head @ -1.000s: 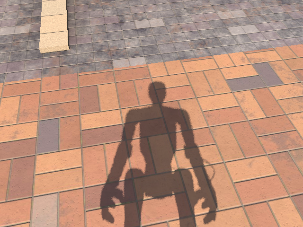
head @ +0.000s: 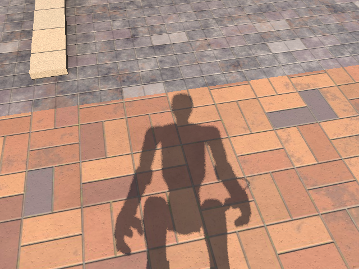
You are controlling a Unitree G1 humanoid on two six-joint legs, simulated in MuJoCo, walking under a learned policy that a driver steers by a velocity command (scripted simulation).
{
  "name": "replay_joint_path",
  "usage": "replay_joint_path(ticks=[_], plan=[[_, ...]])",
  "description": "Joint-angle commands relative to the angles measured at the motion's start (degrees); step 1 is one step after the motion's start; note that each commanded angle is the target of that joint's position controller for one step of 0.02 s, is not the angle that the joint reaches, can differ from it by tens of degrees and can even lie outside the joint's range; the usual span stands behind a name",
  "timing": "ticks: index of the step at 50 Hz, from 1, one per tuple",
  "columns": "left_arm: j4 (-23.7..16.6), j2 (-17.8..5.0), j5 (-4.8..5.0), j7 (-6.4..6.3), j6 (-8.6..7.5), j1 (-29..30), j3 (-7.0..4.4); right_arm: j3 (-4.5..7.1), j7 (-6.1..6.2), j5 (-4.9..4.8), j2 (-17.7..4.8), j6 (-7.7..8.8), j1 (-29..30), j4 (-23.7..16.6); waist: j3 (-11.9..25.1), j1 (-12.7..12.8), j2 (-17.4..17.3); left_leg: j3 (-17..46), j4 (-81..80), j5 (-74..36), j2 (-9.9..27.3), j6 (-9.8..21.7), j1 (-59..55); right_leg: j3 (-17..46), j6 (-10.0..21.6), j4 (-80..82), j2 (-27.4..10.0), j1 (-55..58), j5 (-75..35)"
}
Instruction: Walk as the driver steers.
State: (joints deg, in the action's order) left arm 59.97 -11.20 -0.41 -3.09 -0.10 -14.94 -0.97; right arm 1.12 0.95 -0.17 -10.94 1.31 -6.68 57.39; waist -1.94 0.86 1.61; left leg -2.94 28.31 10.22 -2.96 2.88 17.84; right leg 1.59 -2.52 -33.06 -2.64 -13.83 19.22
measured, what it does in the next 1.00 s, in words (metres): walks ahead: left foot, then right foot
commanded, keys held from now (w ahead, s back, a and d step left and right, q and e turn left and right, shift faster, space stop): no key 0.14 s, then w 0.86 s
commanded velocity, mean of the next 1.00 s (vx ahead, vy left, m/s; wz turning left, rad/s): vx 0.32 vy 0.00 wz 0.00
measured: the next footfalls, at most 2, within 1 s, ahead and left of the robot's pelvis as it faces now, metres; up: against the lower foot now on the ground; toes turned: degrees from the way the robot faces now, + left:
left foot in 0.44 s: +0.16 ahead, +0.12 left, +0.00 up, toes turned +4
right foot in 0.94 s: +0.54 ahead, -0.10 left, +0.00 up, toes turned -1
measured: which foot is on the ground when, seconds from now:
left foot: down 0.00-0.22, up 0.24-0.42, down 0.44-0.96, up 0.98-1.00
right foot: down 0.00-0.44, up 0.46-0.92, down 0.94-1.00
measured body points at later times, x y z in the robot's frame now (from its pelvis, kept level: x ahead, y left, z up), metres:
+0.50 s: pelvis +0.12 +0.03 +0.00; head +0.13 +0.04 +0.45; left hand +0.08 +0.28 -0.16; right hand +0.19 -0.24 -0.13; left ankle +0.12 +0.12 -0.73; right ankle +0.00 -0.12 -0.68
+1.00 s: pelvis +0.38 -0.01 -0.01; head +0.42 -0.01 +0.43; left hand +0.58 +0.24 -0.12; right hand +0.32 -0.26 -0.16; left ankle +0.17 +0.12 -0.66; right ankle +0.50 -0.09 -0.73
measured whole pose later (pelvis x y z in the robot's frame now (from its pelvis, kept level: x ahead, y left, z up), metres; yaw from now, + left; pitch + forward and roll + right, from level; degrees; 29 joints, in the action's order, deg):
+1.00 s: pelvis +0.38 -0.01 -0.01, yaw +2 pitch +1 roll +0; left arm 49.5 -13.0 0.7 2.1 -6.2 0.1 -3.3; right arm 2.4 0.1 -1.0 -13.2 4.4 -23.9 61.9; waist -3.5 -2.5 -0.2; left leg 1.8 53.4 27.2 0.2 1.5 5.3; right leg -4.0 4.6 -33.7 0.7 -28.5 6.4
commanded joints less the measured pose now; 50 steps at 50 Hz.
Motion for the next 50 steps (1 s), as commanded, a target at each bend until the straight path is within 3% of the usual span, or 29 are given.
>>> replay_joint_path(ticks=[1,2,3,7,9,10,12,13,15,17,20,21,22,23,24,25,26,28,31,35,38,41,44,45,46,47,48,49,50], plan=[[1.0,-5.4,-0.8,0.13,1.11,-8.8,-0.94,1.32,0.2,-0.19,-6.5,0.09,-0.2,-1.4,-0.7,0.2,-2.4,8.5,-11.2,16.2,7.0,1.3,4.4,0.0,3.0,9.1,-0.9,4.5,-3.7],[1.3,-6.8,-0.06,0.22,0.73,-7.3,-1.35,1.24,0.44,0.09,-5.6,-0.18,0.0,-1.4,-3.6,-0.8,1.8,5.5,-9.9,13.9,4.4,-0.3,0.2,0.4,4.4,10.3,-0.3,-3.2,4.8],[1.1,-5.5,0.14,0.28,0.0,-5.6,-1.15,1.25,0.74,0.25,-5.6,-0.17,-0.1,-1.0,-4.6,-0.9,2.1,5.2,-7.5,9.6,3.9,-0.8,-2.9,0.7,4.5,12.0,-0.2,-5.7,5.7],[1.4,-4.3,0.03,0.79,-2.34,-5.0,-1.32,1.5,1.06,0.0,-6.0,0.17,-2.6,0.8,-0.1,-1.1,1.0,4.7,-3.1,-6.0,4.2,0.6,-7.0,0.5,3.4,11.2,-0.3,-1.4,-7.4],[2.4,-5.1,0.69,0.82,-2.16,-7.5,-1.81,1.49,0.95,-0.53,-5.2,0.05,-3.6,1.9,1.6,-0.4,2.2,1.8,0.3,5.9,1.6,0.8,-6.3,1.1,5.4,12.1,-0.2,0.3,3.6],[2.2,-6.7,1.02,0.76,-2.0,-8.0,-2.38,1.62,0.84,-0.74,-5.2,0.11,-3.2,1.9,-0.2,0.1,4.0,0.2,3.3,13.7,0.2,0.7,-2.4,4.1,7.6,13.9,-1.9,0.3,12.0],[1.8,-9.8,1.8,0.65,-2.6,-10.6,-3.43,1.52,0.31,-1.08,-4.5,1.36,0.8,0.0,-5.5,2.1,7.7,-1.2,11.3,15.8,0.2,1.0,9.7,17.1,13.5,20.7,-11.3,3.8,22.8],[1.7,-10.8,1.96,0.6,-3.31,-10.7,-3.9,1.42,-0.09,-1.35,-4.2,2.31,2.6,-0.9,-8.1,2.5,8.3,0.4,14.6,14.3,2.4,1.7,13.9,22.4,16.0,22.5,-15.7,4.9,20.7],[1.6,-9.7,1.36,0.79,-4.7,-11.4,-3.93,1.71,-0.93,-1.75,-5.1,3.83,4.4,-2.1,-8.7,2.6,7.1,3.1,19.1,17.8,5.7,2.7,21.5,23.8,17.1,21.8,-18.6,11.1,7.6],[0.7,-9.2,1.85,1.25,-4.89,-10.0,-3.98,1.86,-1.71,-2.23,-5.4,4.69,4.2,-2.4,-7.0,1.6,5.2,2.7,13.9,17.3,6.9,2.9,19.5,18.2,14.8,20.4,-16.5,13.4,0.1],[-0.8,-10.2,2.17,1.96,-3.92,-6.1,-4.16,2.84,-2.13,-2.01,-5.2,4.46,-5.7,2.0,-3.1,-3.6,4.6,-4.3,3.1,2.3,0.6,1.5,-7.3,7.2,11.0,16.2,-8.8,-1.1,-4.1],[-1.2,-10.2,1.89,1.99,-4.01,-5.3,-4.03,3.89,-1.89,-1.93,-6.8,3.98,-12.0,4.1,-0.7,-6.6,3.7,-4.0,3.1,1.7,-0.4,1.7,-16.2,4.5,9.7,11.1,-6.7,-5.4,-10.4],[-2.3,-8.0,1.64,2.14,-4.38,-2.8,-3.37,5.26,-1.39,-1.81,-10.3,3.79,-20.1,5.7,1.8,-10.5,-3.6,6.9,-2.3,6.0,6.8,4.6,-24.5,-1.2,6.5,-4.5,-2.3,-11.7,-14.7],[-4.6,-2.7,1.49,1.98,-5.41,-3.5,-2.02,6.5,-1.29,-1.58,-17.1,3.93,-27.3,6.2,6.8,-11.3,-20.1,35.3,-14.4,12.5,22.1,13.6,-33.1,-5.3,2.7,-26.5,5.2,-24.0,2.4],[-5.6,-4.0,2.53,2.05,-6.39,-1.6,-2.39,4.72,-1.56,-0.5,-12.8,4.78,-24.2,6.1,5.5,-9.0,-15.4,45.0,-18.2,16.9,25.8,15.8,-30.3,3.0,3.9,-38.3,3.9,-29.9,11.7],[-6.4,-5.6,3.71,2.47,-7.08,-0.1,-2.66,3.66,-1.64,-0.46,-10.0,5.5,-18.2,4.2,0.3,-6.5,-10.8,38.9,-17.5,16.4,25.0,14.0,-26.4,4.4,6.0,-41.8,0.4,-34.0,7.5],[-6.2,-6.4,3.67,2.6,-7.33,0.3,-2.88,2.85,-1.98,-0.35,-7.9,5.85,-13.9,2.8,-1.4,-4.8,-7.0,31.1,-17.8,12.1,22.2,11.8,-23.0,3.6,7.1,-40.7,-2.3,-33.2,1.7],[-5.8,-7.2,2.26,2.44,-7.03,0.2,-3.9,1.91,-2.42,-0.07,-6.5,5.8,-11.2,1.8,-2.3,-2.5,-4.8,20.2,-19.1,0.9,17.7,8.7,-17.8,2.3,7.4,-34.0,-5.2,-28.7,-5.2],[-6.4,-5.3,1.93,2.89,-5.73,1.8,-3.97,1.7,-1.62,0.09,-7.5,5.13,-14.9,2.8,-2.4,-1.8,-5.1,13.2,-20.3,-11.2,15.5,8.4,-16.5,-0.4,5.4,-27.8,-5.2,-27.4,-9.0],[-10.6,-3.7,1.51,3.23,-5.4,12.6,-3.07,1.89,-0.32,0.3,-9.3,4.51,-16.1,2.3,-4.6,-3.3,-4.3,8.9,-22.4,-14.3,14.3,8.4,-14.1,-2.1,3.3,-12.1,-4.0,-28.0,-17.9],[-12.4,-3.7,1.84,4.07,-5.58,18.9,-2.46,2.15,-0.05,-0.09,-9.8,4.47,-18.5,2.6,-5.8,-4.9,-5.0,6.5,-23.7,-12.2,13.8,7.9,-13.3,-4.0,3.4,-3.3,-1.9,-24.0,-23.5],[-14.3,-4.3,2.14,5.02,-5.87,22.8,-2.15,2.46,-0.03,-0.72,-9.5,4.08,-21.0,3.7,-7.0,-5.2,-4.9,6.1,-22.3,-14.1,16.1,7.8,-18.7,-3.3,5.0,1.1,-1.5,-24.8,-23.3],[-15.0,-6.7,2.18,5.8,-6.38,21.2,-2.87,3.22,0.06,-0.63,-10.9,3.44,-19.9,3.3,-3.9,-2.3,-6.2,5.1,-16.0,-28.9,17.8,6.3,-24.6,-4.0,7.6,3.5,0.5,-19.9,-18.5],[-14.2,-8.4,2.14,5.69,-6.38,17.6,-3.66,3.53,0.05,-0.42,-11.7,3.14,-19.2,3.0,-0.6,0.0,-7.7,4.6,-11.1,-39.7,17.7,5.7,-25.5,-5.3,8.6,2.9,2.4,-14.0,-16.6],[-11.9,-10.6,2.15,5.38,-6.25,9.1,-4.92,3.49,-0.02,-0.17,-11.7,2.65,-18.1,2.7,4.6,4.5,-8.3,2.9,-1.2,-47.7,15.8,4.5,-24.1,-6.7,10.1,3.0,4.5,-3.3,-16.0],[-9.0,-13.3,1.96,4.85,-5.96,-1.7,-6.14,2.93,-0.17,0.19,-10.6,2.49,-17.1,1.7,11.1,9.1,-7.6,1.8,12.9,-41.6,13.4,2.7,-14.3,-2.6,12.6,1.5,1.0,13.7,-16.1],[-7.1,-18.6,0.17,4.47,-5.66,-10.6,-7.37,1.15,-0.82,0.23,-4.1,3.16,-23.4,0.8,21.4,7.0,5.0,0.4,37.0,-14.7,4.5,-1.0,8.2,23.1,21.1,3.8,-14.8,36.5,-5.3],[-6.6,-15.6,0.34,4.68,-5.55,-10.6,-6.14,0.48,-1.35,-0.87,-2.9,4.87,-23.8,1.6,26.7,6.3,10.9,8.7,49.4,20.5,-0.9,-1.0,17.2,43.7,24.1,15.8,-20.9,39.9,1.5],[-7.2,-12.2,1.14,4.88,-5.85,-4.9,-4.98,1.88,-1.57,-2.39,-7.9,6.05,-18.1,-0.3,17.3,5.6,8.6,10.8,53.4,18.8,3.0,0.4,23.1,37.0,20.6,17.4,-18.5,32.5,3.6]])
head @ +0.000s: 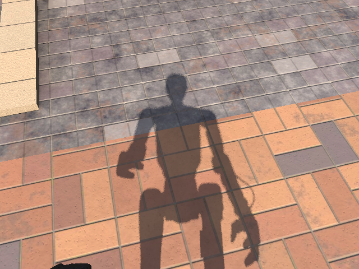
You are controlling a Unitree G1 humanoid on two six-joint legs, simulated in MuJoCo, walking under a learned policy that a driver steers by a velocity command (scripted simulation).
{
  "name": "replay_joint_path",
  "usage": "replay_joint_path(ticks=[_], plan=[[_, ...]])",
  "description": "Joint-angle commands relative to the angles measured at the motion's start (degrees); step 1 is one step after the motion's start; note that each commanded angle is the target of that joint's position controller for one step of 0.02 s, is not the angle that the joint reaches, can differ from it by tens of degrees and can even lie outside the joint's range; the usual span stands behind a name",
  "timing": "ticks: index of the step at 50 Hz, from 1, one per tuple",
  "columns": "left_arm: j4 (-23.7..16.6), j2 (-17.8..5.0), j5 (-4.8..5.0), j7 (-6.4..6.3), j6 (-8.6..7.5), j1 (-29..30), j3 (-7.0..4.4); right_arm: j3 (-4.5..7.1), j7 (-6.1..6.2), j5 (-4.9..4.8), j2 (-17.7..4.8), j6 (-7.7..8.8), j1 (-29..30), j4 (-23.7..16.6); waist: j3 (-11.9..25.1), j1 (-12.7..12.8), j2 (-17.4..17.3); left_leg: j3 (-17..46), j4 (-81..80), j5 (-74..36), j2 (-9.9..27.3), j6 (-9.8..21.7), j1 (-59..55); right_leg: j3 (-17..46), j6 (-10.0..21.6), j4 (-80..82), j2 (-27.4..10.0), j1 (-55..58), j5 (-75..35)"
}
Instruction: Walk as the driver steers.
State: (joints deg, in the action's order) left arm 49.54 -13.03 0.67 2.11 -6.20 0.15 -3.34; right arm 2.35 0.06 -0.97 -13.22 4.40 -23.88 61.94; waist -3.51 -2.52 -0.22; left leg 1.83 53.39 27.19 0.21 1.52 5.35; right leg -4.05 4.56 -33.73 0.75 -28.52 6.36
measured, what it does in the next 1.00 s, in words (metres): walks ahead, turning right: left foot, then right foot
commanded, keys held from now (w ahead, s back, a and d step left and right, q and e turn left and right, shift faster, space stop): w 0.10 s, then no key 0.16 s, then e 0.68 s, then w+e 0.06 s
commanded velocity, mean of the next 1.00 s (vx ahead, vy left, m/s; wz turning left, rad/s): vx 0.17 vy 0.00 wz -0.31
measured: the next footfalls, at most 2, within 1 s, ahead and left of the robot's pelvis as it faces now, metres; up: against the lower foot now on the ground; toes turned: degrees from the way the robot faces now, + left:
left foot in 0.42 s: +0.37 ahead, +0.12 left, +0.00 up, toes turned -3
right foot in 0.84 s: +0.25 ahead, -0.11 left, +0.00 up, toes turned -20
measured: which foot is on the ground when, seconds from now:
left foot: up 0.00-0.40, down 0.42-0.84, up 0.86-1.00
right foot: down 0.00-0.44, up 0.46-0.82, down 0.84-1.00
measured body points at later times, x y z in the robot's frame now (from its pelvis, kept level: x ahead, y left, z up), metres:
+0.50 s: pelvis +0.22 +0.02 +0.01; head +0.26 +0.04 +0.46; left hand +0.28 +0.29 -0.14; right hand +0.37 -0.24 -0.09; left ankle +0.33 +0.12 -0.72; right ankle +0.13 -0.09 -0.67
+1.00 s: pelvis +0.23 -0.02 +0.03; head +0.25 -0.06 +0.47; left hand +0.43 +0.22 -0.07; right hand +0.27 -0.34 -0.11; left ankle +0.32 +0.12 -0.64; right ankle +0.22 -0.10 -0.72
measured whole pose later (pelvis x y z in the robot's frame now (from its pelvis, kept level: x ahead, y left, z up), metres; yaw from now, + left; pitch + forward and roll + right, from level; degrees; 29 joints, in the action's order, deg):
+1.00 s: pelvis +0.23 -0.02 +0.03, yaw -22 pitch +2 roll +3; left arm 45.1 -15.5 0.3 -1.2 0.3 -14.2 -4.7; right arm 5.6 2.8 0.4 -17.4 -0.5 -3.8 50.9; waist -1.1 0.6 -1.8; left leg -0.1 60.6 19.6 1.2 -1.8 34.2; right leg 1.5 3.5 -27.5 0.9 -17.1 12.9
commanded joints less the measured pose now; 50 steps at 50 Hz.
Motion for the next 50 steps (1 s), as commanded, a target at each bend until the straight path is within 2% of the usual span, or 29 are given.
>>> replay_joint_path(ticks=[1,2,3,5,9,12,17,19,20,21,22,23,24,26,27,29,31,34,38,40,41,42,43,44,45,46,47,48,50], plan=[[1.8,-7.8,0.1,-0.3,0.04,-14.4,-1.75,0.96,-0.42,-2.21,-7.3,3.47,4.0,-6.4,12.0,7.4,6.2,4.0,26.7,-3.2,3.1,2.6,35.7,33.0,11.2,19.3,-19.8,37.1,12.4],[1.4,-6.3,-0.43,0.04,-0.35,-10.2,-1.21,1.28,0.15,-1.63,-6.9,3.37,6.1,-6.8,7.6,5.0,1.8,2.9,22.4,-7.9,5.8,2.6,33.0,26.3,9.9,21.3,-17.6,27.5,6.7],[1.3,-4.7,-0.94,0.29,-0.82,-8.2,-0.68,1.85,0.65,-0.72,-6.5,2.54,5.4,-6.5,6.0,2.7,2.1,3.2,18.7,-10.4,7.9,2.7,29.0,21.3,8.5,22.9,-15.1,21.5,3.0],[2.5,-4.4,-1.05,0.5,-0.95,-9.0,-0.52,1.71,0.92,-0.38,-3.6,0.91,2.7,-5.9,4.9,0.8,3.6,2.8,15.0,-11.6,9.0,2.3,25.0,17.0,9.0,25.7,-13.4,15.7,1.2],[4.2,-7.6,-1.76,-1.12,-0.81,-12.3,-0.7,2.18,1.55,0.86,-4.3,0.0,8.4,-8.5,1.7,0.2,2.8,0.7,3.8,-18.2,8.4,-1.1,28.2,8.7,9.5,24.9,-12.2,13.5,-25.8],[4.8,-7.8,-1.51,-2.06,0.14,-14.0,-0.42,1.38,0.94,1.13,-2.4,0.19,14.3,-9.9,2.9,2.1,3.6,-1.6,-10.8,-28.7,5.9,-1.4,23.8,3.1,6.8,22.9,-8.9,13.9,-30.2],[6.6,-9.6,-0.24,-2.56,1.81,-17.5,-0.83,1.49,0.58,0.97,-4.9,-0.06,21.8,-12.5,3.3,4.3,4.6,-0.6,-21.0,-28.2,2.5,-1.2,22.2,8.0,6.4,17.3,-11.1,20.9,-26.3],[6.0,-10.1,0.44,-2.99,2.53,-16.2,-1.35,2.25,0.68,1.33,-7.1,0.4,19.9,-12.4,4.4,2.6,4.9,0.1,-25.4,-26.1,1.7,-0.2,19.9,11.6,5.1,12.4,-11.6,23.6,-23.3],[5.4,-9.7,0.67,-3.24,2.88,-15.1,-1.34,2.85,0.85,1.57,-8.4,0.8,16.2,-11.1,5.8,0.6,4.1,-0.5,-29.9,-31.1,1.4,0.7,14.5,11.8,3.5,8.2,-9.7,23.2,-21.2],[4.2,-8.1,0.02,-3.39,2.76,-16.1,-0.91,3.83,1.37,2.32,-12.1,1.12,12.2,-10.4,10.3,0.2,0.7,2.8,-29.1,-49.3,6.2,2.6,4.3,10.1,1.1,0.6,-5.7,19.2,-15.6],[3.3,-3.9,-0.86,-3.33,2.33,-19.4,0.1,4.47,2.07,3.02,-15.6,0.7,8.4,-10.5,16.8,1.1,-9.3,12.3,-24.6,-71.3,18.3,9.1,-13.4,6.0,-2.5,-14.6,1.0,4.3,10.2],[3.2,-3.0,-0.08,-3.5,2.53,-23.1,0.64,3.96,2.02,2.27,-13.7,-0.43,6.6,-10.8,23.9,0.2,-17.5,22.8,-26.4,-70.2,27.1,16.7,-18.7,5.5,-4.9,-28.6,4.8,-3.9,37.0],[3.4,-8.3,0.94,-3.45,3.32,-22.2,-0.98,2.92,1.85,1.83,-10.2,-0.98,8.7,-12.2,23.1,0.5,-10.8,21.6,-29.2,-56.1,25.3,16.2,-13.6,9.1,-5.3,-35.6,1.5,-5.7,35.6],[1.9,-8.5,1.25,-4.32,5.84,-17.0,-1.9,2.2,2.31,1.54,-8.2,-1.68,16.9,-14.2,13.5,2.3,-5.7,13.4,-34.4,-31.7,19.8,12.2,-1.6,7.3,-6.6,-36.8,-2.6,-8.8,26.9],[1.5,-8.6,0.74,-4.83,7.19,-16.8,-2.41,2.07,2.49,1.7,-7.8,-1.97,19.4,-14.6,10.9,3.2,-6.1,10.8,-37.0,-23.6,18.4,11.2,4.5,7.3,-7.2,-35.8,-3.9,-6.4,23.3],[0.6,-6.6,0.3,-5.02,8.58,-18.1,-2.42,2.29,2.73,2.65,-8.4,-2.42,21.1,-14.2,8.0,4.4,-8.4,4.8,-40.3,-19.8,16.0,11.2,13.0,4.5,-7.6,-33.9,-3.3,-1.3,19.1],[-0.8,-6.0,0.31,-4.94,8.79,-17.3,-2.48,2.42,3.26,2.61,-8.6,-2.44,21.1,-13.7,7.8,4.3,-8.2,1.6,-40.8,-21.4,16.2,11.9,12.8,3.6,-7.5,-29.2,-3.7,-0.6,16.9],[-3.1,-5.5,0.12,-4.17,8.64,-14.1,-2.11,2.96,3.83,2.01,-10.3,-2.69,21.5,-13.5,9.5,3.5,-7.3,-0.8,-40.6,-23.1,17.7,12.1,10.6,3.0,-6.8,-20.1,-4.8,2.5,14.4],[-5.0,-7.2,0.16,-2.83,8.82,-12.7,-2.6,3.61,3.6,0.99,-12.3,-3.57,21.2,-13.3,9.9,3.3,-7.9,-2.5,-39.1,-21.4,19.5,10.5,7.8,0.7,-4.9,-10.8,-4.0,7.5,13.7],[-4.6,-7.3,-0.09,-2.24,9.04,-15.4,-3.0,3.75,3.34,-0.05,-12.5,-4.19,21.9,-13.2,9.6,5.2,-7.1,-4.6,-35.4,-18.5,18.7,7.7,8.4,-1.4,-2.6,-1.2,-2.5,13.0,8.9],[-3.9,-8.2,-0.38,-2.26,9.19,-17.5,-3.57,3.59,3.12,-0.38,-11.2,-4.55,20.3,-12.4,9.5,5.7,-5.3,-6.3,-31.2,-15.4,17.0,4.9,10.6,-1.0,-0.8,3.6,-1.2,17.3,6.7],[-3.9,-11.1,-0.61,-2.67,9.21,-19.0,-4.52,3.19,2.59,-0.09,-8.6,-5.0,17.9,-11.6,7.1,5.5,3.1,-11.1,-20.0,-9.2,12.3,0.0,17.4,8.4,2.7,12.2,-6.0,21.5,0.3],[-6.0,-17.3,-0.49,-3.77,9.32,-18.5,-5.35,2.38,1.91,2.42,-5.3,-5.02,18.0,-13.9,5.2,2.3,20.3,-14.2,-1.1,11.0,3.7,-5.8,34.4,29.0,10.2,13.3,-20.3,26.9,-17.7],[-7.1,-18.0,-2.89,-3.15,7.78,-19.1,-5.14,3.1,2.28,2.26,-7.2,-4.46,25.6,-16.6,7.2,6.4,15.7,-3.0,7.9,11.8,0.4,-5.1,36.6,34.4,16.5,17.4,-23.0,20.1,-12.3],[-7.6,-17.0,-3.19,-2.87,6.26,-16.1,-4.96,3.71,2.6,0.96,-9.0,-4.5,26.4,-16.9,5.9,4.5,10.3,-0.1,11.1,5.5,1.2,-3.8,37.1,29.4,13.8,18.2,-19.5,19.2,-7.4],[-8.3,-15.9,-1.82,-3.12,5.43,-12.3,-4.82,4.13,3.03,0.75,-9.6,-4.59,24.1,-15.8,5.5,2.5,8.3,0.9,10.9,-0.4,1.9,-3.1,37.4,25.4,9.9,17.6,-16.7,19.0,-4.9],[-9.1,-13.4,-0.7,-3.35,5.3,-9.8,-4.04,4.51,3.53,1.29,-10.2,-4.76,22.4,-14.3,6.2,1.8,6.8,1.4,11.0,-3.6,2.4,-3.2,36.5,23.0,7.5,16.8,-15.1,19.0,-4.4],[-9.1,-12.2,0.06,-3.59,5.27,-9.9,-3.65,4.66,3.41,1.8,-10.2,-4.59,20.9,-13.8,7.5,1.4,6.7,1.1,11.0,-7.5,2.3,-3.3,35.1,21.9,7.0,17.6,-13.6,18.5,1.6],[-8.5,-10.3,0.3,-3.95,4.93,-13.2,-3.05,4.71,2.49,1.09,-9.4,-3.53,21.6,-14.3,7.8,2.3,7.3,1.3,7.3,-13.1,2.1,-3.0,36.0,24.1,7.2,21.0,-12.5,21.0,18.0]])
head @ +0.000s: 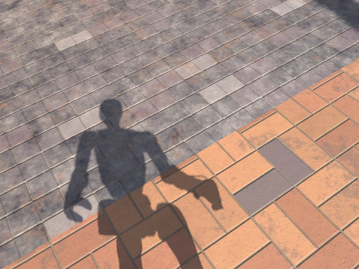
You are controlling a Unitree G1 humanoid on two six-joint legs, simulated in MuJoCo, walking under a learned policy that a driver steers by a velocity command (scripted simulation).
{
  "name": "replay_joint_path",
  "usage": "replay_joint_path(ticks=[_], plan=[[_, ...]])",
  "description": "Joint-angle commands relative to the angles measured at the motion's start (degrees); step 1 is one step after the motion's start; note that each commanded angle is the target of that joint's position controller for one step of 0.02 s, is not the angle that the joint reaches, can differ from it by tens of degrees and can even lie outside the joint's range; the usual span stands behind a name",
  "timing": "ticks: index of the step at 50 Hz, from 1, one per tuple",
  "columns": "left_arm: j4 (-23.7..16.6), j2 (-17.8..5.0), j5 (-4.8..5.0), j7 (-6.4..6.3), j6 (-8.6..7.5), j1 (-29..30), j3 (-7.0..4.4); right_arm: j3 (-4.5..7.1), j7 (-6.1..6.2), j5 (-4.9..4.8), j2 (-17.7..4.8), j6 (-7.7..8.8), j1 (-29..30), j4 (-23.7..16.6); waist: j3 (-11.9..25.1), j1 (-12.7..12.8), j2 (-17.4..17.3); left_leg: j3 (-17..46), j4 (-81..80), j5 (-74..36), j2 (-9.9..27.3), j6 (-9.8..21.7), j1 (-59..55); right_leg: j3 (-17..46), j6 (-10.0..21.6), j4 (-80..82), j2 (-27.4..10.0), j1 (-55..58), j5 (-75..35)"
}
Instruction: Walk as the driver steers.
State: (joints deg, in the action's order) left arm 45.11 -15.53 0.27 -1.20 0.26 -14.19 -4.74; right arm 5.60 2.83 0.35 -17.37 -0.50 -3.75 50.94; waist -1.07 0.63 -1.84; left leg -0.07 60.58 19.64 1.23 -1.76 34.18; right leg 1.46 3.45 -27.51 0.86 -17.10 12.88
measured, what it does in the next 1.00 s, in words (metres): walks ahead: left foot, then right foot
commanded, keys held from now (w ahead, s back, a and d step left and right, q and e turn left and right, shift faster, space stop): w+e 0.04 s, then w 0.74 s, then no key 0.08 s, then q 0.14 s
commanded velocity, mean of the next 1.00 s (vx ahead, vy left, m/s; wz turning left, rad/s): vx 0.37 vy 0.00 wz -0.14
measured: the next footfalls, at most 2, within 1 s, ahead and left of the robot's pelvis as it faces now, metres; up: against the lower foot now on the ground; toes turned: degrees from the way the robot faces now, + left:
left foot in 0.36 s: +0.18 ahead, +0.15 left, +0.00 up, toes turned -6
right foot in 0.84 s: +0.50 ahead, -0.13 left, +0.00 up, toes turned -9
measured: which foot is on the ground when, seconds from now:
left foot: up 0.00-0.34, down 0.36-0.84, up 0.86-1.00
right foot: down 0.00-0.38, up 0.40-0.82, down 0.84-1.00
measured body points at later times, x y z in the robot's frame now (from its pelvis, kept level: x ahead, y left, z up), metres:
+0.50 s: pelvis +0.15 +0.05 +0.00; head +0.16 +0.06 +0.45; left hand +0.27 +0.31 -0.13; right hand +0.20 -0.24 -0.11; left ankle +0.14 +0.15 -0.74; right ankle +0.09 -0.08 -0.67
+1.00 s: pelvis +0.39 -0.03 -0.01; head +0.44 -0.05 +0.44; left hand +0.58 +0.21 -0.11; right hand +0.43 -0.32 -0.14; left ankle +0.34 +0.12 -0.65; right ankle +0.45 -0.13 -0.74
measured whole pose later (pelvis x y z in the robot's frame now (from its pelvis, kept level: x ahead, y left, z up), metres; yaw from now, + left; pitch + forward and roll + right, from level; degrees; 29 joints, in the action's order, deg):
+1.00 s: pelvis +0.39 -0.03 -0.01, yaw -4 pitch +2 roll +0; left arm 42.7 -14.4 -1.2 1.7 -4.8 -7.2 -2.6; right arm 3.0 0.7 -1.5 -17.2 2.5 -14.8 51.4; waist -4.1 -1.1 -1.9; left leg 3.3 66.5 26.5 2.3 -1.5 26.1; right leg -5.1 3.5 -25.0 1.2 -20.0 6.8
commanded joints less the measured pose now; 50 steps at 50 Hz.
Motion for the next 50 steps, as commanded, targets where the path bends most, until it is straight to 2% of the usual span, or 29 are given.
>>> replay_joint_path(ticks=[1,4,7,13,15,17,18,19,20,21,22,24,26,29,32,35,38,39,40,41,42,43,44,45,46,47,48,50], plan=[[-3.8,-8.0,0.59,-0.85,-1.86,-0.2,-1.61,1.47,-0.6,-0.62,-5.2,2.0,2.9,-3.9,4.3,-0.2,9.5,3.6,-3.7,-7.2,1.0,0.4,8.6,20.2,8.4,16.2,-13.0,11.3,14.4],[-3.1,-9.1,0.4,-1.33,-2.77,-2.0,-1.87,1.01,-1.62,-0.55,-4.1,3.84,5.3,-4.3,3.0,1.1,10.0,4.0,-15.8,-11.1,0.8,-0.1,7.8,19.6,8.1,17.1,-13.2,15.0,11.0],[-2.3,-9.6,0.39,-0.99,-3.35,-2.9,-1.96,0.25,-2.77,-0.72,-2.9,5.06,5.7,-3.9,2.6,2.3,10.2,2.5,-23.5,-12.1,0.5,-0.6,1.5,17.4,8.6,17.4,-12.6,12.8,8.1],[-1.1,-10.4,0.64,0.27,-3.51,-4.3,-2.03,-0.54,-4.04,-1.82,-4.2,7.01,6.8,-4.6,-0.2,3.8,9.7,0.6,-30.8,-7.9,0.4,1.9,-5.3,19.6,9.6,16.1,-13.6,10.0,10.9],[-1.2,-9.9,0.76,0.48,-3.25,-3.8,-1.76,-0.6,-4.32,-1.97,-4.6,7.7,4.3,-3.9,0.1,2.1,9.4,-0.3,-34.2,-9.1,0.1,3.4,-10.6,19.7,8.9,14.1,-13.1,8.8,10.0],[-1.4,-7.7,0.66,0.6,-3.03,-3.1,-0.95,-0.2,-4.15,-1.55,-5.2,7.98,-2.3,-1.4,2.2,-1.4,8.4,-0.9,-36.5,-10.1,-0.4,4.6,-21.5,17.9,7.0,9.1,-10.1,4.6,6.6],[-2.0,-5.2,0.38,0.6,-3.18,-1.7,-0.13,0.37,-3.78,-1.27,-6.9,8.09,-8.9,0.2,4.5,-4.4,6.3,3.6,-36.9,-8.4,3.6,6.4,-30.4,14.7,5.0,1.3,-7.2,-1.0,4.3],[-3.9,-1.8,0.28,0.66,-4.0,-1.3,0.84,1.65,-3.35,-0.58,-12.3,8.01,-15.3,1.3,7.8,-5.6,-6.0,18.1,-40.6,-3.6,13.7,11.5,-42.7,6.0,1.1,-16.1,0.0,-13.3,6.8],[-5.9,-4.0,1.07,0.38,-5.16,-0.4,0.42,2.45,-3.87,-0.84,-14.2,7.66,-19.9,2.9,7.9,-6.7,-15.6,36.7,-47.2,7.6,21.6,18.3,-47.9,3.2,-0.9,-30.3,2.9,-27.5,20.0],[-5.4,-8.4,1.87,0.5,-5.89,0.0,-0.62,0.99,-4.1,-1.29,-9.5,7.81,-17.6,2.0,3.1,-6.1,-8.9,36.0,-47.8,13.7,21.2,18.1,-45.7,6.3,-0.3,-37.3,-0.6,-33.1,18.5],[-4.9,-8.4,1.96,0.84,-6.05,0.5,-0.67,0.16,-4.1,-1.13,-6.8,7.65,-14.8,0.8,0.7,-4.9,-6.8,30.6,-48.2,13.3,18.4,16.0,-43.3,5.6,0.1,-39.3,-3.0,-34.7,12.9],[-5.2,-7.1,0.71,1.09,-5.97,2.2,-0.63,-0.8,-4.16,-0.64,-4.9,7.28,-10.9,-0.6,-1.7,-3.3,-4.2,23.1,-50.3,3.5,15.3,14.2,-37.1,3.8,-0.4,-36.2,-6.5,-33.0,5.0],[-5.8,-5.2,0.33,1.38,-5.67,3.0,-0.29,-1.1,-3.98,-0.35,-4.8,7.01,-10.5,-0.8,-1.8,-2.5,-4.6,16.7,-52.3,-6.6,12.7,13.6,-32.5,2.0,-1.7,-32.3,-7.5,-28.9,0.5],[-7.4,-3.2,0.01,1.35,-5.46,6.4,0.43,-0.88,-3.27,-0.74,-6.4,6.76,-12.3,-0.1,-1.7,-2.9,-3.1,9.4,-52.8,-21.4,10.3,13.4,-30.6,-0.4,-3.7,-22.9,-7.1,-26.6,-6.4],[-8.9,-1.3,0.46,1.97,-5.75,11.7,1.37,-0.96,-2.8,-1.23,-7.1,6.42,-15.0,0.4,-2.2,-4.7,-3.0,4.6,-53.2,-23.9,8.3,12.2,-28.1,-2.7,-3.8,-10.7,-5.1,-20.3,-14.9],[-10.5,-1.6,1.0,2.93,-5.89,16.1,1.53,-1.01,-2.71,-1.69,-7.5,5.92,-18.7,1.5,-3.7,-6.1,-2.9,5.0,-53.0,-22.8,10.5,12.3,-30.9,-2.9,-2.9,-5.0,-3.8,-18.5,-17.4],[-11.7,-3.4,1.09,3.81,-6.13,17.1,1.07,-0.71,-2.5,-1.9,-8.2,4.99,-19.4,2.0,-3.6,-4.3,-3.3,5.2,-49.4,-29.7,13.4,11.1,-37.2,-2.1,-0.5,-1.9,-3.2,-17.9,-13.1],[-11.4,-4.6,0.97,3.87,-6.13,15.3,0.6,-0.48,-2.4,-1.84,-8.9,4.72,-19.0,1.8,-2.0,-2.8,-3.9,4.8,-46.5,-37.6,13.6,10.5,-38.7,-2.8,0.4,-1.6,-2.2,-14.5,-10.9],[-10.3,-6.2,0.56,3.69,-6.09,10.7,-0.23,-0.32,-2.28,-1.63,-9.5,4.28,-18.2,1.6,1.1,0.2,-4.8,3.6,-40.0,-49.4,12.5,9.5,-39.2,-4.1,1.7,-1.0,-0.2,-7.6,-9.9],[-7.7,-8.4,0.15,3.31,-6.03,2.1,-1.41,-0.63,-2.12,-1.32,-8.8,3.83,-17.5,1.2,6.6,4.7,-4.2,1.6,-29.2,-55.6,9.6,7.5,-36.7,-5.1,3.5,0.7,0.7,4.4,-14.3],[-5.8,-11.8,-1.16,2.64,-5.92,-7.1,-2.18,-1.52,-1.95,-0.12,-6.8,3.97,-17.7,-0.6,15.2,7.6,0.4,0.6,-13.2,-40.9,6.6,5.1,-24.5,3.5,6.7,-3.9,-8.5,23.4,-28.9],[-5.0,-16.1,-1.96,2.83,-5.69,-8.6,-2.59,-4.02,-2.66,0.11,1.2,4.93,-27.2,-0.5,25.7,2.8,17.9,0.7,10.3,8.7,-4.5,1.1,-3.1,30.0,18.0,-1.5,-25.8,43.6,-36.2],[-5.4,-10.5,-1.39,2.89,-5.15,-9.6,-1.43,-2.45,-2.95,-1.25,-5.3,5.68,-26.2,1.9,29.5,5.6,12.5,10.2,17.2,17.3,-4.1,1.2,-1.3,33.4,17.6,1.6,-25.6,41.4,-37.2],[-5.8,-8.6,-1.08,2.71,-4.97,-4.5,-0.49,-1.55,-3.01,-2.89,-7.7,5.76,-20.4,-0.3,19.1,4.8,10.2,8.9,17.8,15.1,-1.3,1.4,2.4,22.0,15.0,1.9,-23.5,33.2,-42.1],[-5.8,-6.9,-0.85,2.61,-5.1,-0.8,0.05,-1.77,-2.62,-2.69,-6.7,5.5,-16.6,-1.1,13.1,3.1,5.5,6.7,14.1,11.6,1.5,1.0,2.3,15.2,12.7,3.3,-20.6,24.9,-44.5],[-5.4,-5.7,-0.9,2.68,-5.3,2.1,0.36,-1.54,-2.21,-2.01,-5.9,4.79,-15.1,-1.4,9.0,1.3,3.7,5.9,10.4,8.9,3.0,0.5,0.7,11.4,11.4,5.7,-18.5,17.6,-43.2],[-5.2,-4.8,-1.3,2.73,-5.61,4.3,0.58,-1.28,-1.94,-1.95,-5.3,3.58,-16.4,-1.0,7.6,-1.0,5.1,5.7,8.1,7.0,4.3,0.4,-3.6,7.9,10.5,8.4,-17.0,11.7,-41.2],[-4.5,-4.8,-2.09,2.8,-6.33,7.1,0.47,-1.39,-1.4,-1.74,-2.8,1.44,-19.0,-0.7,6.8,-3.4,6.5,4.6,5.3,3.7,4.0,-0.5,-9.4,3.5,11.0,11.9,-16.4,4.0,-40.5]])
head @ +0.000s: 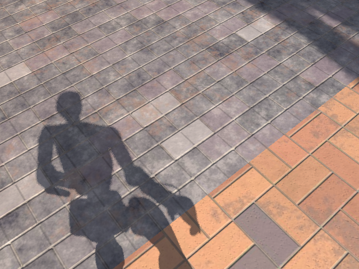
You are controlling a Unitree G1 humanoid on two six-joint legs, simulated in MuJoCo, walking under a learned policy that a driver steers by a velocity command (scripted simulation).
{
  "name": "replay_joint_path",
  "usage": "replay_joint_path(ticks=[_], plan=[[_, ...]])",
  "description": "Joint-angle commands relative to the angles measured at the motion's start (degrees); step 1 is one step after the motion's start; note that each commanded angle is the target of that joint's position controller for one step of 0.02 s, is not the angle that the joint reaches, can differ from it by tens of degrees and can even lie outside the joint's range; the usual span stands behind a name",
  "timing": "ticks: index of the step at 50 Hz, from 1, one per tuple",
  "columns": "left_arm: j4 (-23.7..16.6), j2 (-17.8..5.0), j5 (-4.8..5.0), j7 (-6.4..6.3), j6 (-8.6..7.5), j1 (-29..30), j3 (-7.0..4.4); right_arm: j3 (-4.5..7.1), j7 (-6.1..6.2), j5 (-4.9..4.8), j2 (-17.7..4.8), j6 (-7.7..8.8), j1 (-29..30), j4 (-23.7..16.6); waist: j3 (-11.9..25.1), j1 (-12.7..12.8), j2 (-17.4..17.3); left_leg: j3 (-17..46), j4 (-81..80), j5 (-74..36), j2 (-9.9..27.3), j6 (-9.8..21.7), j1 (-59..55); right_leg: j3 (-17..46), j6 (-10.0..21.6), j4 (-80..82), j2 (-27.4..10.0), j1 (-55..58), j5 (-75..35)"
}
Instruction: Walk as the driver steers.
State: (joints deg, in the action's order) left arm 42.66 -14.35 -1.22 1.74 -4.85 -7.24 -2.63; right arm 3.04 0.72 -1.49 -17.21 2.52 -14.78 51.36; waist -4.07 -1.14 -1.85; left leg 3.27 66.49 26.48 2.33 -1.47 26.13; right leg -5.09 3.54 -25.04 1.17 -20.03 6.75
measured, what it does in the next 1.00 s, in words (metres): walks ahead, turning left: left foot, then right foot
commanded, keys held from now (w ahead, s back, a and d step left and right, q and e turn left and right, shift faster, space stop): q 0.62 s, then no key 0.24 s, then w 0.14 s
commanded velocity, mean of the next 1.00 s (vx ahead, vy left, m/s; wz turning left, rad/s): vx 0.07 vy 0.00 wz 0.40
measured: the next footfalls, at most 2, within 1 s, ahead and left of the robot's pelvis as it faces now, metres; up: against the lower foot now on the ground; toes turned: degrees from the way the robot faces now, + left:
left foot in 0.34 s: +0.14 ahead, +0.15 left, +0.00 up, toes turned +14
right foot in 0.78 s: +0.21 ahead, -0.07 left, +0.00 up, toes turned +26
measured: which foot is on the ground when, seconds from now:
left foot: up 0.00-0.32, down 0.34-0.80, up 0.82-1.00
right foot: down 0.00-0.36, up 0.38-0.76, down 0.78-1.00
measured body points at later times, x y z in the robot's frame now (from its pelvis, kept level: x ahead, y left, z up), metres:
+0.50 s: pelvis +0.09 +0.05 +0.00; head +0.13 +0.09 +0.45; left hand +0.17 +0.36 -0.12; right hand +0.30 -0.20 -0.08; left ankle +0.10 +0.14 -0.74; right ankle +0.10 -0.10 -0.65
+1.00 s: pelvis +0.13 +0.02 +0.01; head +0.15 +0.02 +0.46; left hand +0.10 +0.32 -0.10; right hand +0.39 -0.16 -0.10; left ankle +0.05 +0.14 -0.69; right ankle +0.17 -0.09 -0.74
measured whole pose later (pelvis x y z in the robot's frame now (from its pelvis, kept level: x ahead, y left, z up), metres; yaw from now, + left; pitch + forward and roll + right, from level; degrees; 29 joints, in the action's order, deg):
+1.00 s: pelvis +0.13 +0.02 +0.01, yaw +26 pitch +1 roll +1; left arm 47.0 -14.7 0.4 -0.9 -0.9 -12.4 -2.8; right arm 4.0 0.9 -0.5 -17.7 -1.5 -10.7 39.6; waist -0.2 2.0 -1.5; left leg 2.8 49.4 24.9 -0.9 -2.9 22.5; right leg 1.2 0.9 -24.2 -0.8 -12.1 13.8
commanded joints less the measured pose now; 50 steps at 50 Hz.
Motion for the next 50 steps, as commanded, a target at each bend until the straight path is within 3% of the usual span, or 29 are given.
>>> replay_joint_path(ticks=[1,4,7,13,16,17,18,19,20,21,22,23,26,31,36,38,39,40,41,42,43,44,46,47,50], plan=[[-1.7,-6.8,-0.63,-0.37,-1.36,1.5,-1.86,1.35,0.99,0.35,-3.0,-2.3,-7.5,-2.0,8.8,-2.3,7.2,0.7,-2.3,-4.6,2.7,-1.3,-1.2,8.2,11.4,10.5,-16.8,5.1,-33.9],[-0.6,-8.6,-0.21,-1.9,-0.61,2.4,-2.5,1.61,1.02,1.04,-3.1,-3.23,-3.3,-5.2,8.1,-1.9,7.5,0.2,-9.6,-11.9,3.9,-1.7,0.9,4.1,11.1,12.6,-16.9,5.3,-26.4],[0.1,-9.3,0.01,-3.12,0.8,2.5,-2.67,1.68,0.12,0.93,-3.2,-3.54,1.2,-7.5,7.2,-0.2,6.9,-1.4,-16.2,-17.1,4.2,-1.4,0.2,1.2,10.3,13.8,-16.7,6.3,-16.5],[1.5,-12.0,1.46,-3.42,3.76,0.2,-3.66,2.51,-1.72,0.85,-4.4,-4.37,7.3,-12.7,6.0,2.1,6.8,-4.9,-25.0,-9.8,2.5,0.5,1.5,1.3,8.9,8.2,-20.2,14.5,-13.2],[2.0,-12.0,2.84,-3.67,4.68,0.1,-3.9,3.1,-2.25,0.77,-4.6,-4.38,5.0,-13.4,7.1,0.1,6.5,-7.4,-37.4,-16.4,-0.4,3.4,-5.8,-1.0,4.3,-0.7,-18.8,15.4,-14.6],[3.1,-10.5,2.31,-3.51,4.66,-3.4,-3.68,4.32,-1.58,1.0,-7.9,-4.19,2.1,-13.0,9.1,-0.3,1.9,-3.7,-42.5,-29.8,0.1,5.8,-13.3,-3.8,0.3,-8.6,-15.0,12.4,-11.1],[1.1,-8.0,-0.03,-3.13,4.09,-2.6,-2.93,6.24,-0.26,1.58,-15.5,-4.1,-1.3,-13.6,11.9,0.4,-11.7,13.2,-41.2,-55.2,12.2,11.7,-25.6,-8.2,-4.8,-25.8,-8.0,-2.5,6.0],[-1.4,-6.6,-0.57,-3.01,3.78,1.5,-2.25,5.78,-0.37,2.75,-15.8,-3.6,-2.0,-14.5,15.2,-1.5,-16.1,27.3,-42.8,-62.0,21.2,23.5,-30.2,-1.0,-7.7,-39.3,-0.1,-16.0,34.0],[-1.3,-9.1,0.48,-2.67,3.84,3.8,-2.94,5.0,-1.03,2.54,-13.0,-2.62,-2.4,-14.7,17.0,-3.2,-7.3,23.6,-43.6,-59.1,19.2,23.6,-29.9,6.7,-7.1,-45.5,-1.5,-17.8,33.2],[-1.4,-8.9,1.77,-2.71,4.0,4.2,-3.01,4.75,-0.94,2.03,-12.0,-1.89,0.2,-14.8,14.3,-1.6,-5.4,18.2,-43.5,-53.7,15.8,20.2,-27.8,7.7,-6.2,-45.6,-2.6,-19.3,28.3],[-0.5,-8.7,1.54,-3.24,4.2,3.4,-3.13,4.6,-0.67,1.2,-10.8,-1.74,3.0,-15.1,12.3,-0.2,-2.3,15.3,-43.9,-47.9,12.9,17.1,-25.3,8.2,-6.1,-42.7,-3.5,-19.7,23.8],[-0.5,-9.9,1.0,-3.76,4.51,3.5,-3.55,4.12,-0.2,0.53,-9.5,-2.02,5.2,-15.7,11.3,0.8,-2.8,14.2,-44.7,-44.7,11.8,15.7,-22.9,8.6,-6.2,-40.3,-4.0,-18.5,20.7],[-0.3,-8.5,1.22,-3.85,4.72,1.6,-3.37,4.04,0.58,1.29,-9.7,-2.67,6.3,-16.8,12.2,2.3,-4.7,12.7,-45.5,-44.5,9.3,15.6,-19.0,8.1,-7.3,-36.1,-2.0,-13.3,15.9],[-1.0,-7.2,1.36,-3.59,4.57,3.5,-2.66,4.56,1.38,1.0,-11.0,-3.5,5.9,-17.6,11.7,0.8,-6.2,15.7,-45.2,-34.6,8.2,15.0,-16.9,9.1,-8.5,-22.7,-0.6,-8.3,13.2],[-0.8,-8.1,1.72,-2.34,4.06,1.9,-2.73,3.53,0.82,1.46,-9.3,-4.18,6.5,-17.8,11.0,0.0,-8.1,18.8,-42.9,-31.4,8.2,14.0,-15.1,7.8,-7.1,-13.5,-0.6,-1.5,13.1],[-0.1,-7.3,1.46,-1.65,3.42,-0.8,-2.59,2.81,0.93,0.98,-8.3,-4.52,7.8,-17.9,10.3,2.1,-7.5,18.6,-40.4,-29.0,6.2,11.6,-13.3,6.3,-5.3,-1.2,-0.4,5.0,4.9],[0.0,-8.4,0.76,-1.54,3.2,-1.6,-2.78,2.35,1.05,1.14,-7.0,-4.46,6.2,-17.5,9.9,2.0,-5.3,17.7,-38.7,-23.2,4.1,9.0,-10.8,8.6,-3.7,3.1,-3.2,9.5,-1.2],[-0.8,-12.2,-0.48,-1.79,3.18,-2.3,-3.31,1.44,1.05,2.26,-4.3,-4.18,4.2,-17.6,10.7,0.3,4.8,11.9,-29.5,-11.8,-1.5,5.1,-5.9,18.9,-0.2,5.8,-13.7,14.0,-9.7],[-0.1,-13.7,-1.33,-1.82,3.33,-0.5,-3.31,1.7,0.91,1.96,-4.6,-3.65,3.5,-19.1,8.0,-2.4,16.3,5.1,-25.1,4.8,-7.7,2.4,0.1,28.7,9.2,6.5,-21.6,10.8,-17.0],[-1.3,-10.8,-1.39,-1.92,2.89,0.9,-2.65,2.68,1.16,2.23,-8.5,-3.36,5.3,-18.5,7.7,0.3,14.4,5.6,-15.7,9.1,-5.2,0.1,-0.3,30.8,13.5,8.1,-23.4,8.2,-14.5],[-1.3,-10.4,-0.92,-2.1,2.63,1.2,-2.53,3.7,1.24,1.42,-10.6,-3.44,6.1,-17.9,6.8,0.8,11.9,5.7,-9.8,7.8,-5.3,-0.6,1.1,28.1,12.6,7.7,-21.0,8.8,-13.1],[-0.8,-10.8,0.03,-2.3,2.56,0.8,-2.62,3.63,1.38,1.41,-9.3,-3.79,5.1,-16.8,7.5,0.6,9.8,5.2,-8.1,5.1,-4.7,-1.3,2.5,25.3,10.3,8.2,-18.2,10.8,-4.2],[0.8,-10.3,1.79,-2.59,2.73,-1.6,-2.4,2.58,0.88,1.45,-6.0,-4.1,5.5,-16.3,5.3,1.9,10.7,3.4,-10.1,-0.1,-3.0,-2.1,6.2,24.0,8.0,11.4,-15.4,13.3,15.1],[1.2,-10.8,2.09,-2.79,3.14,-2.8,-2.59,2.16,0.42,1.1,-5.1,-3.72,6.7,-16.6,3.6,2.9,12.0,0.5,-12.5,-1.2,-3.0,-2.2,7.1,23.3,7.5,13.0,-14.2,13.7,19.9],[1.6,-11.4,1.95,-3.25,3.44,-5.0,-2.87,1.29,-0.23,0.6,-3.1,-1.8,10.6,-17.3,3.0,5.1,12.2,-3.3,-23.2,-2.2,-2.4,-1.1,2.2,20.6,7.2,13.7,-13.1,13.4,18.0]])
Velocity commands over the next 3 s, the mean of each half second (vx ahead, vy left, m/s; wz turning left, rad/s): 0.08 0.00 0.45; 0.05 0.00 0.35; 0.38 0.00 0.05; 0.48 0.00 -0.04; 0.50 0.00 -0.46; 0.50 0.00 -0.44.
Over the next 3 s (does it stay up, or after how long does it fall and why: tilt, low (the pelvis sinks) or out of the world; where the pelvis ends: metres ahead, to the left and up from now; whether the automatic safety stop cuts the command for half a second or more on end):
stays up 1.05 0.30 0.01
